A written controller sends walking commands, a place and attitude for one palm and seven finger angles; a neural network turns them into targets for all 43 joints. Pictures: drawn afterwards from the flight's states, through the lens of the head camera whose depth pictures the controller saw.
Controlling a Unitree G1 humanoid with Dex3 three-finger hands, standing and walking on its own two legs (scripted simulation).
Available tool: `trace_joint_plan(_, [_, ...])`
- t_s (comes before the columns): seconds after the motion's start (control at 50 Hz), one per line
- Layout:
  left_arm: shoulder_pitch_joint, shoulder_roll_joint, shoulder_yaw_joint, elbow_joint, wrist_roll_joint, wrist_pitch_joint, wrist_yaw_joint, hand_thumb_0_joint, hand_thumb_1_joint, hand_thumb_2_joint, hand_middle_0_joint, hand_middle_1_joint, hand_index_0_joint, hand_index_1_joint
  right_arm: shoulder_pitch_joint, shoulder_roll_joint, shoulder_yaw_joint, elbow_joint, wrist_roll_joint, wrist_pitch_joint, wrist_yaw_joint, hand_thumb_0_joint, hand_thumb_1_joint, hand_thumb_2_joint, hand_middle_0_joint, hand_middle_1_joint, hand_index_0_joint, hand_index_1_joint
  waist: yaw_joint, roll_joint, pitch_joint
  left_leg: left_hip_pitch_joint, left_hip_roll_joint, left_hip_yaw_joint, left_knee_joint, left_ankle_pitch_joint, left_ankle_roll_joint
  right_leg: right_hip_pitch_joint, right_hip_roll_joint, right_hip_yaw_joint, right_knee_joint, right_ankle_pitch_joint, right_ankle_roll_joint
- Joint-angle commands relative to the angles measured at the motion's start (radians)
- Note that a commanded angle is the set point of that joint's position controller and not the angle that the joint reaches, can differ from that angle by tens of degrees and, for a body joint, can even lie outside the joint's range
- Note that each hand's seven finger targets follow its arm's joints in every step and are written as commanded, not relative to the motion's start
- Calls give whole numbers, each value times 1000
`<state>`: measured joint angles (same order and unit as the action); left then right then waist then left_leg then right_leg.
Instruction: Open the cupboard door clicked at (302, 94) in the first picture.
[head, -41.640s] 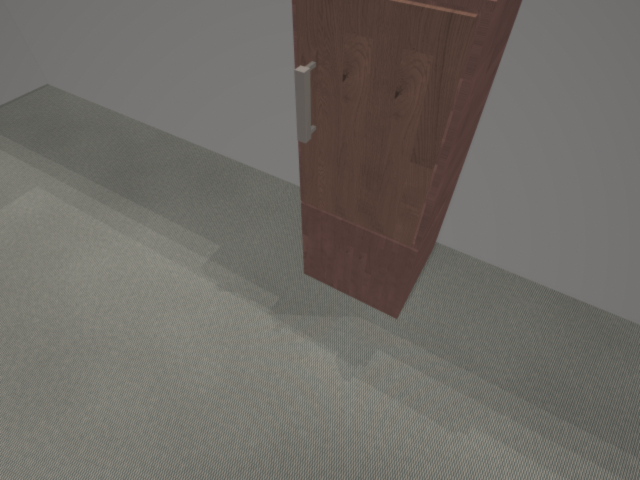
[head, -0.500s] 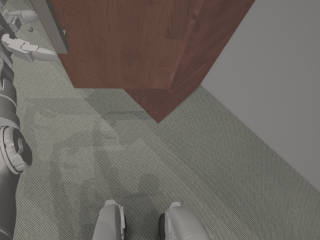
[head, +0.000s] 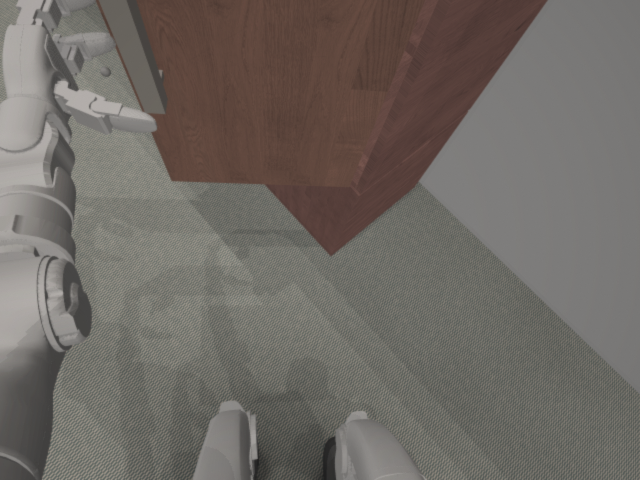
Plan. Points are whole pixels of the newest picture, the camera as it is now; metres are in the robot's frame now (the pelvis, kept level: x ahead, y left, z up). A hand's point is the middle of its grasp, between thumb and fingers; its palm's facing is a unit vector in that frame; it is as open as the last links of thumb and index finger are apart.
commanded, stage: slide the fingers in behind the handle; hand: left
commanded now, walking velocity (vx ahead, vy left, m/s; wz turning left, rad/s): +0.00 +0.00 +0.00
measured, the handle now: (138, 35) +0.60 +0.18 +0.09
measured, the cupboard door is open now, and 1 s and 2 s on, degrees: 50 50 50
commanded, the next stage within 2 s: move the hooked fingers beside the handle in 0.02 s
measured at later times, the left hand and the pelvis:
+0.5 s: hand (97, 66) +0.56 +0.22 +0.09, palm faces +0.02 -1.00 -0.01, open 14.5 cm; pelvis -0.01 +0.00 -0.01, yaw -1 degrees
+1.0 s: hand (94, 64) +0.56 +0.22 +0.09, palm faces +0.01 -1.00 -0.01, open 14.3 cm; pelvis +0.00 +0.01 +0.00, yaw -2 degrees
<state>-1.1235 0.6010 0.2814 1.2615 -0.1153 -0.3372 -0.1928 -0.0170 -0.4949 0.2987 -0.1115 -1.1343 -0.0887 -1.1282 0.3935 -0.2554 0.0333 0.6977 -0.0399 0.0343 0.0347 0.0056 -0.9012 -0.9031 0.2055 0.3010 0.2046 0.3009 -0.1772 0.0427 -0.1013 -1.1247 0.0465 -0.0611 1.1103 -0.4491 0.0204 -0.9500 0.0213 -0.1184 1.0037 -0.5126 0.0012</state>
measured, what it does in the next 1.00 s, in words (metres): stands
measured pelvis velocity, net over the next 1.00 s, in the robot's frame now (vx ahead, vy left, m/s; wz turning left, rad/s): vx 0.00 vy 0.01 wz -0.04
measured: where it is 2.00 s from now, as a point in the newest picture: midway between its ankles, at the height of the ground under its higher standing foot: outside the picture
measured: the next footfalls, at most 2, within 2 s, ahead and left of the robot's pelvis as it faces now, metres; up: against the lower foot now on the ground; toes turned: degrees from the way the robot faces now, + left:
none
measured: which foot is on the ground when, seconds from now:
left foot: down 0.00-1.00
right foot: down 0.00-1.00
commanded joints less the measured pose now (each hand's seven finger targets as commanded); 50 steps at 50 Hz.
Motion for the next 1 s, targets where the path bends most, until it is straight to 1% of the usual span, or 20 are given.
trace_joint_plan(0.0, [-584,-11,-70,-249,32,-81,-92,0,-500,300,-300,-1200,-300,-1200,243,-202,-68,1,-4,2,-13,0,-900,-900,200,300,200,300,-126,254,-541,754,5,-80,-62,520,0,-116,64,33,-92,350,-36])
trace_joint_plan(0.08, [-600,-2,-69,-251,34,-77,-96,0,-500,300,-300,-1200,-300,-1200,247,-204,-69,5,-5,0,-15,0,-900,-900,200,300,200,300,-134,251,-549,761,8,-86,-58,526,0,-123,64,33,-89,348,-35])
trace_joint_plan(0.12, [-583,-15,-74,-265,32,-76,-100,0,-500,300,-300,-1200,-300,-1200,245,-200,-71,-2,-5,-1,-12,0,-900,-900,200,300,200,300,-123,283,-567,776,6,-81,-56,536,-1,-124,65,33,-89,351,-37])
trace_joint_plan(0.14, [-571,-11,-66,-244,29,-72,-102,0,-500,300,-300,-1200,-300,-1200,251,-201,-70,0,-6,-3,-12,0,-900,-900,200,300,200,300,-128,254,-560,767,6,-84,-56,545,2,-119,66,32,-89,356,-37])
trace_joint_plan(0.16, [-567,30,-39,-231,31,-69,-102,0,-500,300,-300,-1200,-300,-1200,252,-207,-67,-1,-4,1,-15,0,-900,-900,200,300,200,300,-125,240,-551,748,9,-84,-58,531,0,-116,66,31,-88,352,-35])
trace_joint_plan(0.26, [-578,70,-21,-224,37,-59,-111,0,-500,300,-300,-1200,-300,-1200,251,-207,-60,-9,0,1,-20,0,-900,-900,200,300,200,300,-120,265,-545,722,6,-75,-56,502,4,-114,66,35,-86,341,-36])
trace_joint_plan(0.3, [-566,82,-19,-182,40,-47,-114,0,-500,300,-300,-1200,-300,-1200,251,-210,-56,-10,4,3,-25,0,-900,-900,200,300,200,300,-130,228,-498,681,8,-72,-57,459,7,-122,65,36,-90,319,-34])
trace_joint_plan(0.36, [-561,128,19,-215,39,-49,-119,0,-500,300,-300,-1200,-300,-1200,256,-212,-56,-18,2,1,-25,0,-900,-900,200,300,200,300,-112,276,-550,713,9,-72,-55,494,5,-115,65,37,-84,333,-36])
trace_joint_plan(0.4, [-547,128,15,-195,41,-40,-126,0,-500,300,-300,-1200,-300,-1200,259,-212,-55,-21,3,6,-29,0,-900,-900,200,300,200,300,-119,236,-534,685,9,-69,-53,478,8,-108,66,36,-85,330,-32])
trace_joint_plan(0.48, [-536,163,36,-218,44,-41,-131,0,-500,300,-300,-1200,-300,-1200,265,-214,-54,-27,4,9,-32,0,-900,-900,200,300,200,300,-101,280,-558,723,13,-76,-58,514,1,-112,66,35,-82,332,-35])
trace_joint_plan(0.54, [-530,191,63,-204,36,-36,-133,0,-500,300,-300,-1200,-300,-1200,270,-217,-51,-28,3,9,-35,0,-900,-900,200,300,200,300,-108,243,-539,692,14,-75,-60,496,7,-99,69,35,-85,332,-33])
trace_joint_plan(0.62, [-508,211,71,-196,44,-30,-139,0,-500,300,-300,-1200,-300,-1200,266,-218,-50,-37,7,13,-37,0,-900,-900,200,300,200,300,-102,237,-526,678,14,-68,-65,478,6,-94,69,35,-91,324,-30])
trace_joint_plan(0.66, [-529,254,95,-203,47,-35,-136,0,-500,300,-300,-1200,-300,-1200,267,-223,-47,-36,6,15,-42,0,-900,-900,200,300,200,300,-103,256,-526,684,19,-71,-67,471,4,-107,66,35,-87,313,-29])
trace_joint_plan(0.7, [-512,234,84,-214,48,-37,-140,0,-500,300,-300,-1200,-300,-1200,269,-219,-50,-39,6,15,-42,0,-900,-900,200,300,200,300,-98,263,-541,707,19,-73,-69,493,1,-103,68,33,-88,322,-30])
trace_joint_plan(0.72, [-493,258,105,-219,45,-37,-140,0,-500,300,-300,-1200,-300,-1200,269,-221,-49,-42,6,16,-42,0,-900,-900,200,300,200,300,-86,266,-548,704,18,-69,-69,502,2,-87,68,35,-89,330,-31])
trace_joint_plan(0.8, [-488,292,126,-215,42,-38,-147,0,-500,300,-300,-1200,-300,-1200,270,-225,-46,-44,8,21,-45,0,-900,-900,200,300,200,300,-90,237,-534,685,19,-66,-72,506,4,-65,70,37,-94,344,-27])
trace_joint_plan(0.86, [-477,296,130,-230,45,-46,-149,0,-500,300,-300,-1200,-300,-1200,268,-223,-48,-47,10,25,-45,0,-900,-900,200,300,200,300,-83,277,-552,730,23,-73,-74,539,-4,-90,70,34,-91,341,-29])
trace_joint_plan(0.9, [-464,294,130,-196,42,-39,-150,0,-500,300,-300,-1200,-300,-1200,264,-224,-45,-50,11,27,-46,0,-900,-900,200,300,200,300,-89,229,-513,684,20,-67,-76,493,3,-79,72,35,-98,330,-25])
trace_joint_plan(0.96, [-498,332,144,-210,51,-46,-146,0,-500,300,-300,-1200,-300,-1200,265,-227,-43,-49,10,28,-53,0,-900,-900,200,300,200,300,-90,257,-533,690,22,-67,-74,507,2,-77,68,39,-90,339,-25])
trace_joint_plan(0.98, [-479,307,127,-197,50,-42,-150,0,-500,300,-300,-1200,-300,-1200,261,-222,-43,-53,13,27,-50,0,-900,-900,200,300,200,300,-89,266,-527,683,18,-60,-69,499,3,-81,69,41,-94,337,-25])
